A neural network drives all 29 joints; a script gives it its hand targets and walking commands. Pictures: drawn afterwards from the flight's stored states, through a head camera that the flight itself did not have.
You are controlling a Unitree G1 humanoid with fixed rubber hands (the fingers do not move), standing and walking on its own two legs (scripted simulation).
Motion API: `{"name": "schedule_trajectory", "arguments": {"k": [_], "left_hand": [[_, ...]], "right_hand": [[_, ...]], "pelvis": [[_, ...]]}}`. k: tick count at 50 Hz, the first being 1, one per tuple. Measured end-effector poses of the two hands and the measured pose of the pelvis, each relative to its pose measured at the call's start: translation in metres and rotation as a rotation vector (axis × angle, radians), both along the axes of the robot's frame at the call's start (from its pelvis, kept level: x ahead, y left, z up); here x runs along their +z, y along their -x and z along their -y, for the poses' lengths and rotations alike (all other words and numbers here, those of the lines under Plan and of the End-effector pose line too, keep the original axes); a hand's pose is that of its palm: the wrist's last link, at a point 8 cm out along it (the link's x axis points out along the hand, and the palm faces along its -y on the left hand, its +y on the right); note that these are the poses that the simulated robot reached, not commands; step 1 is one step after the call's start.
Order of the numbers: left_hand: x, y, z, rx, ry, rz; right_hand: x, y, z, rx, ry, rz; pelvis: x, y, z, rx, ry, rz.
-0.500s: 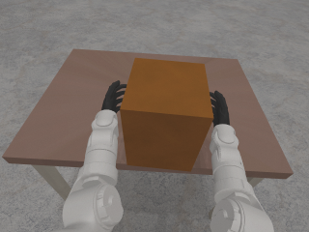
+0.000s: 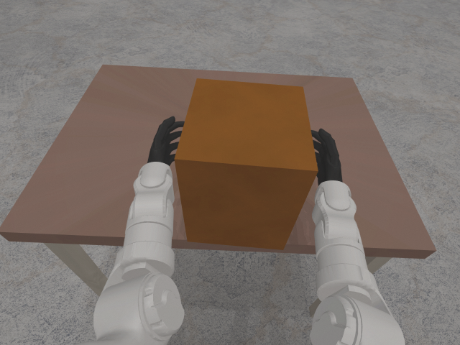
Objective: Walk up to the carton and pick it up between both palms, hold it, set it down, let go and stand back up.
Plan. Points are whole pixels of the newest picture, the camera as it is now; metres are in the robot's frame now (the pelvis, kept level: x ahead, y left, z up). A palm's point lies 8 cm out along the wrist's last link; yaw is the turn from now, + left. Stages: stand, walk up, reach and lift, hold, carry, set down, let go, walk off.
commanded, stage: set down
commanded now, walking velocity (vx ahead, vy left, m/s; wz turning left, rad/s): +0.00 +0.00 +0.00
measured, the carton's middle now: (242, 168) +0.45 -0.01 +0.06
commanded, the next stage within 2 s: none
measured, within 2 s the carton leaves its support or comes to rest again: neither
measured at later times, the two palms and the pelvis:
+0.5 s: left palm (149, 153) +0.46 +0.16 +0.09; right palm (321, 176) +0.42 -0.16 +0.07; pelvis +0.01 +0.00 -0.01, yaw -1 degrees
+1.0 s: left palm (134, 130) +0.43 +0.17 +0.17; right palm (373, 155) +0.41 -0.23 +0.14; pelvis -0.03 -0.02 -0.01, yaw +1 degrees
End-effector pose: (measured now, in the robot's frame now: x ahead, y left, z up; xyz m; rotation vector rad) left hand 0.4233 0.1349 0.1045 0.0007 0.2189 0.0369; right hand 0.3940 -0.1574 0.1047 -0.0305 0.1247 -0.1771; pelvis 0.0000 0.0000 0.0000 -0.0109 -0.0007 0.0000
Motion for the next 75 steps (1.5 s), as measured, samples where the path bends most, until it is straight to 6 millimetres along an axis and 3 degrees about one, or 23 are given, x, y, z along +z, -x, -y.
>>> {"name": "schedule_trajectory", "arguments": {"k": [9, 16, 20, 25, 29, 37, 41, 44, 49, 53, 56, 67, 75], "left_hand": [[-0.007, -0.002, -0.001, -0.016, -0.034, -0.035], [-0.042, -0.007, -0.011, 0.010, -0.070, -0.124], [-0.041, -0.019, -0.019, 0.034, -0.079, -0.093], [-0.013, -0.032, -0.028, 0.037, -0.100, -0.019], [0.002, -0.032, -0.036, 0.031, -0.088, -0.020], [-0.020, -0.014, -0.063, 0.061, -0.049, -0.076], [-0.019, -0.006, -0.062, 0.063, -0.065, -0.067], [0.000, -0.005, -0.052, 0.044, -0.074, -0.037], [0.052, -0.010, -0.037, 0.021, -0.063, 0.020], [0.081, -0.012, -0.036, 0.036, -0.038, 0.023], [0.091, -0.011, -0.040, 0.059, -0.024, -0.001], [0.083, -0.012, -0.070, 0.107, -0.024, -0.031], [0.097, -0.017, -0.059, 0.032, -0.048, 0.010]], "right_hand": [[-0.004, -0.002, 0.003, 0.026, 0.011, -0.027], [-0.048, -0.004, 0.004, 0.044, -0.018, -0.202], [-0.058, -0.013, 0.004, 0.023, -0.049, -0.206], [-0.039, -0.030, 0.007, 0.022, -0.046, -0.138], [-0.018, -0.037, 0.015, 0.016, -0.026, -0.123], [0.001, -0.031, 0.041, -0.030, -0.006, -0.139], [0.010, -0.027, 0.051, -0.024, -0.049, -0.116], [0.020, -0.023, 0.059, -0.013, -0.075, -0.111], [0.037, -0.015, 0.068, -0.004, -0.072, -0.134], [0.052, -0.011, 0.068, -0.004, -0.060, -0.147], [0.063, -0.012, 0.065, -0.002, -0.056, -0.149], [0.096, -0.036, 0.045, 0.027, -0.051, -0.111], [0.093, -0.035, 0.044, 0.013, -0.083, -0.127]], "pelvis": [[0.000, -0.001, -0.001, -0.012, 0.001, -0.016], [-0.003, 0.002, -0.001, -0.025, 0.007, -0.117], [-0.008, 0.000, -0.002, -0.021, 0.014, -0.219], [-0.012, -0.008, -0.002, -0.009, 0.025, -0.279], [-0.011, -0.012, -0.001, -0.001, 0.026, -0.251], [-0.012, 0.003, 0.008, 0.021, 0.024, -0.210], [-0.013, 0.011, 0.010, 0.028, 0.028, -0.244], [-0.014, 0.017, 0.011, 0.032, 0.027, -0.250], [-0.014, 0.028, 0.015, 0.026, 0.011, -0.221], [-0.013, 0.034, 0.021, 0.023, 0.001, -0.202], [-0.013, 0.036, 0.025, 0.028, -0.002, -0.196], [-0.010, 0.022, 0.038, 0.063, -0.004, -0.188], [-0.006, 0.010, 0.038, 0.066, 0.000, -0.138]]}}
